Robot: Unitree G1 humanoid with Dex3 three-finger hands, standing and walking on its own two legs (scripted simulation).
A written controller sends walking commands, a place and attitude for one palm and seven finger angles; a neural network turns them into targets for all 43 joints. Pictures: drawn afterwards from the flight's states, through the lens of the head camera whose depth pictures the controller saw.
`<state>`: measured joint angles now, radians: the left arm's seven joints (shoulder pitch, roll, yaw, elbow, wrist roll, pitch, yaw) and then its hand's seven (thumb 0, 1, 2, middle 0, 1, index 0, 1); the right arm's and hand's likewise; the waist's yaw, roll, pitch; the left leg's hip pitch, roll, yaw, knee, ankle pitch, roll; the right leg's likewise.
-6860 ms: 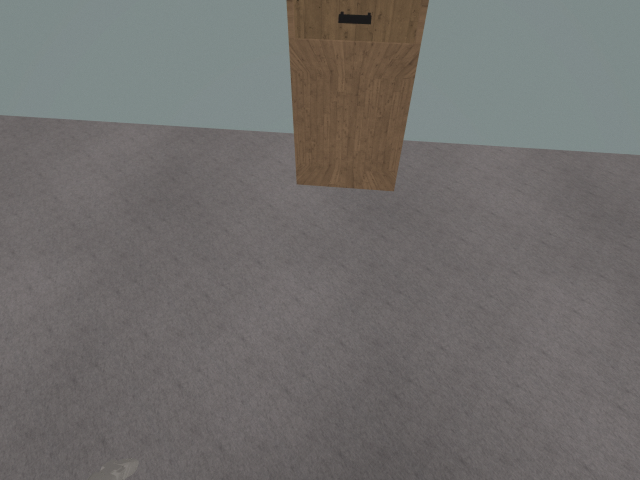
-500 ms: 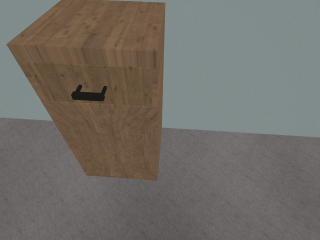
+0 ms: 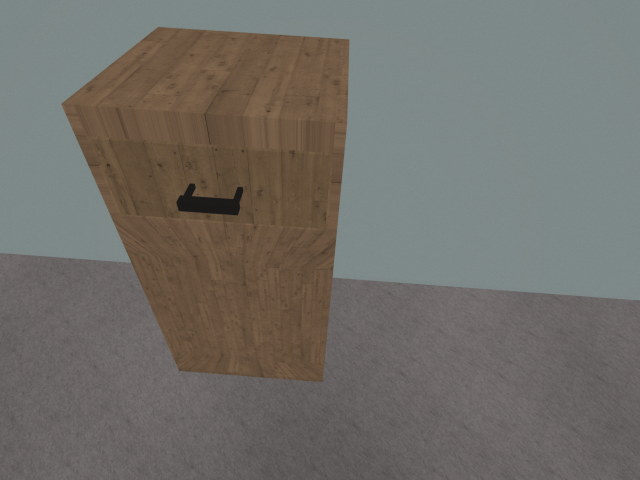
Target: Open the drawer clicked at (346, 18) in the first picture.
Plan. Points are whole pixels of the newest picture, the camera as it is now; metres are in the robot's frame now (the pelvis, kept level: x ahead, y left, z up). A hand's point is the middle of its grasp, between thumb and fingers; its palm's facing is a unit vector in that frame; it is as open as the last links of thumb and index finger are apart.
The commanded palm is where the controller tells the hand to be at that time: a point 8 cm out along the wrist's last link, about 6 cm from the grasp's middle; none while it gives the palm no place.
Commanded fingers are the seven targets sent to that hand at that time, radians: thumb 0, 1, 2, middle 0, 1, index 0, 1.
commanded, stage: look again from close up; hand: left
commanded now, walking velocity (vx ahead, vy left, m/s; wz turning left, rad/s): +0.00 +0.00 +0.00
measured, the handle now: (212, 197) +0.59 +0.25 +0.02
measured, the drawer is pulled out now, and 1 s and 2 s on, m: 0.00 0.00 0.00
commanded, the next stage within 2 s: shuffle to correct the standing spot in 0.08 s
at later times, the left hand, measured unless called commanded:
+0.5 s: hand out of the picture +0.00 +0.18 -0.18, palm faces +0.05 -0.99 -0.16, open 7.4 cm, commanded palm none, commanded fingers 0.00 0.90 0.90 -0.20 -0.30 -0.20 -0.30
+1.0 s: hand (162, 474) +0.18 +0.24 -0.18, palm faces +0.06 -0.98 -0.21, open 7.3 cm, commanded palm none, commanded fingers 0.00 0.90 0.90 -0.20 -0.30 -0.20 -0.30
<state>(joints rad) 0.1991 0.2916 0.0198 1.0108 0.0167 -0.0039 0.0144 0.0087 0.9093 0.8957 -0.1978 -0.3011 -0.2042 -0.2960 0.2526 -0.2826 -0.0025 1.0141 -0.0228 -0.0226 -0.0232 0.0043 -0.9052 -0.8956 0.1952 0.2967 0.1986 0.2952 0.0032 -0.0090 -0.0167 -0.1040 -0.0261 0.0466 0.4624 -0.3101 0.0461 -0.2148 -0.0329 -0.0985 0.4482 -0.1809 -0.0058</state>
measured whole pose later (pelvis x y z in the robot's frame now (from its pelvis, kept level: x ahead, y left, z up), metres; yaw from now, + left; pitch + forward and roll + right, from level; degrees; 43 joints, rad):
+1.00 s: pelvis +0.12 +0.05 +0.00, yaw +3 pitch -1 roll -3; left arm 0.18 0.18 0.05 0.96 0.02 0.05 0.04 0.01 0.92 0.90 -0.20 -0.30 -0.20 -0.30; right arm 0.34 -0.08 -0.03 1.10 -0.02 0.01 -0.07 0.00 -0.90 -0.90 0.20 0.30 0.20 0.30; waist -0.03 0.01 0.10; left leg -0.03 -0.03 0.09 0.42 -0.37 0.09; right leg -0.37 0.02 -0.11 0.71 -0.30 -0.02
